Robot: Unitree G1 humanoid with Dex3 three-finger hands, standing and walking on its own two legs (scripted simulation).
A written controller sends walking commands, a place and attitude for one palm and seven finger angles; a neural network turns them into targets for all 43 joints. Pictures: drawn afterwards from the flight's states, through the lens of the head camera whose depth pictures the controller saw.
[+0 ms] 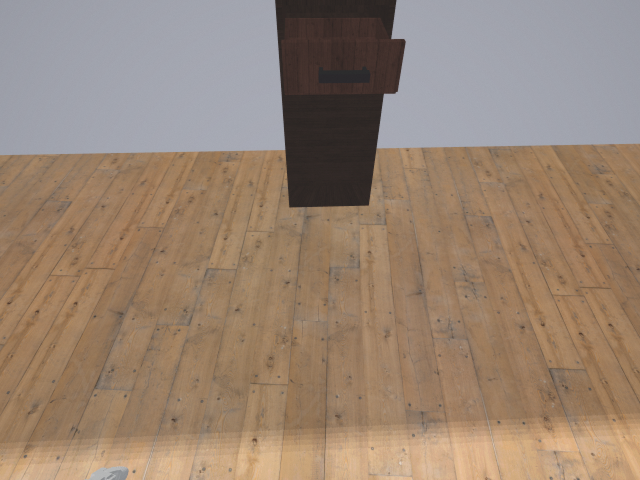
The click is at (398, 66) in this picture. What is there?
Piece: drawer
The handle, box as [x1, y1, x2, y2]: [319, 67, 369, 82]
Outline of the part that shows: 319,67 319,82 369,81 369,71 365,67 362,67 361,70 323,70 322,67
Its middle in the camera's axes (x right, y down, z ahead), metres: +0.06 -0.45 +1.05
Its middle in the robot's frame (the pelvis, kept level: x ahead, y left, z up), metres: +1.10 -0.01 +0.01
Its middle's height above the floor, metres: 0.78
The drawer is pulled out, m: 0.29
